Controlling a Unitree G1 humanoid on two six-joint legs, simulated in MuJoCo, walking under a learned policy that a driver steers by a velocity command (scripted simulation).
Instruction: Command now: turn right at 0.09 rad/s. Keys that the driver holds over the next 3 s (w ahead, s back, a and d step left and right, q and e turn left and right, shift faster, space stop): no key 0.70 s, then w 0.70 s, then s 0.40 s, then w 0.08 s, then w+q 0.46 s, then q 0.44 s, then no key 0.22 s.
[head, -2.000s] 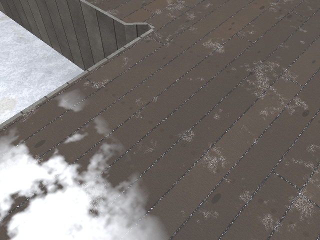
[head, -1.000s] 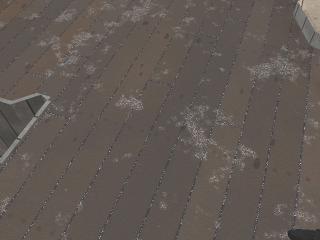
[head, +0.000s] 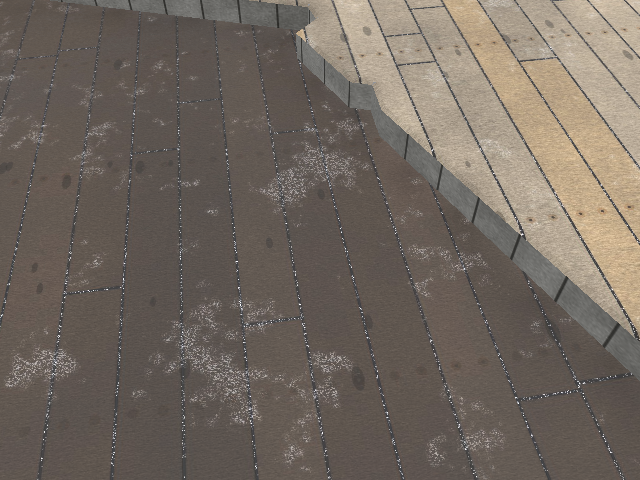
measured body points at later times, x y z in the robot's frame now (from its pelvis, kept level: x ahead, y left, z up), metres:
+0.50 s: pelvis +0.01 +0.02 +0.01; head +0.01 +0.02 +0.45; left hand +0.09 +0.29 -0.13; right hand +0.10 -0.24 -0.13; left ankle -0.01 +0.14 -0.73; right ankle +0.02 -0.10 -0.73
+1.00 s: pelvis +0.06 -0.01 +0.00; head +0.06 -0.02 +0.45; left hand +0.09 +0.27 -0.14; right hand +0.08 -0.28 -0.16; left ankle -0.01 +0.13 -0.72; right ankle +0.04 -0.10 -0.74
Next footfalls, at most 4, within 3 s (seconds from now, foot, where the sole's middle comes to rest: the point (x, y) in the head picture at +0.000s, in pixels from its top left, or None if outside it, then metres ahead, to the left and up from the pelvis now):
1.42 left None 0.46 0.13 -0.77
1.88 right None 0.47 -0.08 -0.77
2.32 left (232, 445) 0.57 0.21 -0.77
2.78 right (265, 327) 0.86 0.16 -0.77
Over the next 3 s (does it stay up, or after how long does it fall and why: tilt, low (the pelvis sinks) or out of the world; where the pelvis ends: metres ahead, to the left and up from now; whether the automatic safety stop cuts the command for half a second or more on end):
stays up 0.70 0.18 0.00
